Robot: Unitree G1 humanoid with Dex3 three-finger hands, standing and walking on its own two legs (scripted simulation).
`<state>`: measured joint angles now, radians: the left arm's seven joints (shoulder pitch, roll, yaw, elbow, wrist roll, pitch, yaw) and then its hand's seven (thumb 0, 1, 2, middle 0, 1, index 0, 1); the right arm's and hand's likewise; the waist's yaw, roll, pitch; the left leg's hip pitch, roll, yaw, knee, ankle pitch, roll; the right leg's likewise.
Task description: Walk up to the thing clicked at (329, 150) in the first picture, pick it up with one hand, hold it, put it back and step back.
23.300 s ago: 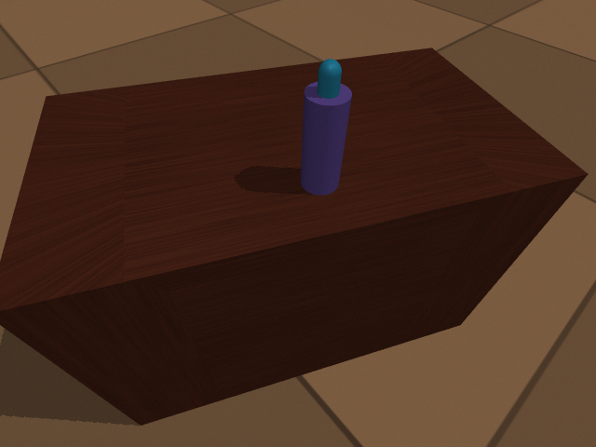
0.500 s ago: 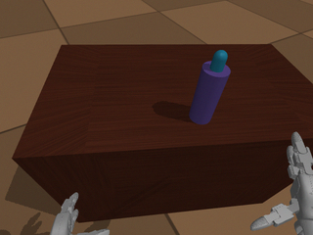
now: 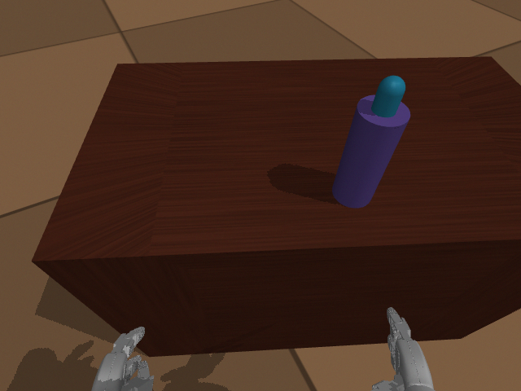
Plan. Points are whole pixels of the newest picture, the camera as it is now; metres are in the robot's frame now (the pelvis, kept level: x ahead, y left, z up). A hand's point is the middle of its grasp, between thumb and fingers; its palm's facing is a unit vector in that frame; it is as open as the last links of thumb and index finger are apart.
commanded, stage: home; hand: right
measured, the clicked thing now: (369, 145) +0.46 -0.19 +0.11
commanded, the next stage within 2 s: none
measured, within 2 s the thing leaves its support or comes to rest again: neither
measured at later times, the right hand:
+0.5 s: hand out of the picture +0.13 -0.23 -0.13, palm faces -0.07 +0.93 -0.35, open 17.5 cm
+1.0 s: hand out of the picture +0.02 -0.26 -0.14, palm faces -0.09 +0.93 -0.36, open 17.6 cm
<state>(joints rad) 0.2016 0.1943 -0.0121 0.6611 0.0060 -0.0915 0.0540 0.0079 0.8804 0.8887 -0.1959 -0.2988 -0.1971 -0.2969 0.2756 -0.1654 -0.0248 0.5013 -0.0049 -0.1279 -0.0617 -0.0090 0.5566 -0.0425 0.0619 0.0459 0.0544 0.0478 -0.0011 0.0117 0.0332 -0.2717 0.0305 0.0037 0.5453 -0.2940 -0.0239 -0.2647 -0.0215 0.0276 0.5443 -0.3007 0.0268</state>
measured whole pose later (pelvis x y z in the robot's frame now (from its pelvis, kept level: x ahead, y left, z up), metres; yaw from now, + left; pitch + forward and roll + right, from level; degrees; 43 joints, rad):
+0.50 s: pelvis +0.00 +0.00 +0.00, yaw +1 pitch -1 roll +0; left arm 0.19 0.31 0.00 0.80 0.03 0.00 0.00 0.01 0.90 0.89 -0.20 -0.30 -0.20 -0.30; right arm 0.22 -0.31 0.01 0.78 -0.03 -0.05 -0.02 0.00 0.54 -0.05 0.06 0.05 0.06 0.05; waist 0.01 -0.01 0.00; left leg -0.25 0.03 -0.02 0.57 -0.31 -0.03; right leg -0.23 -0.02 0.00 0.56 -0.32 0.02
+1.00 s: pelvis -0.02 -0.01 +0.01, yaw +1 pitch -3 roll -1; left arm 0.20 0.37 -0.02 1.10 0.02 0.01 -0.02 0.01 0.90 0.89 -0.20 -0.30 -0.20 -0.30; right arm 0.20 -0.36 0.03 1.12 -0.02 -0.01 0.01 0.00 0.57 -0.03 0.06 0.04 0.05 0.04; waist 0.00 -0.01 0.03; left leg -0.17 0.04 -0.03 0.40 -0.19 -0.03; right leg -0.14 -0.01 0.00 0.37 -0.19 0.02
